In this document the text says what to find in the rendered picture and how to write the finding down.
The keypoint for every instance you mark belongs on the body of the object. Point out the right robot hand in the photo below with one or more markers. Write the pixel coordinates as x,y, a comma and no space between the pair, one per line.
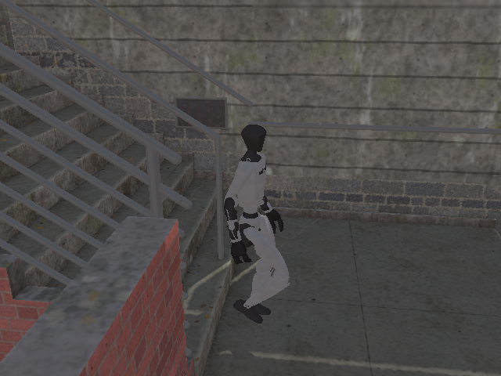
238,249

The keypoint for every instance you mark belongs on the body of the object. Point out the left robot hand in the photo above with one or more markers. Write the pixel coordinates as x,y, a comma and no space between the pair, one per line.
273,215

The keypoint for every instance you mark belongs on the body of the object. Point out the robot torso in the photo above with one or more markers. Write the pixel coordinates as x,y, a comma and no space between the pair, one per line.
251,195

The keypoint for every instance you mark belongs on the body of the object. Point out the right robot forearm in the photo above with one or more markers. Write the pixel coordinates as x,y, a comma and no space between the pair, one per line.
229,205

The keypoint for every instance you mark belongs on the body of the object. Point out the robot right upper arm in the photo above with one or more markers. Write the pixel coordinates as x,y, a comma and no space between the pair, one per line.
242,174

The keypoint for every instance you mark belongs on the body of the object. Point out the left robot forearm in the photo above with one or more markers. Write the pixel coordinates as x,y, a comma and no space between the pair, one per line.
265,205

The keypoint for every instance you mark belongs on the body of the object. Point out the left robot foot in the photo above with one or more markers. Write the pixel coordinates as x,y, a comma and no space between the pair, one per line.
260,309

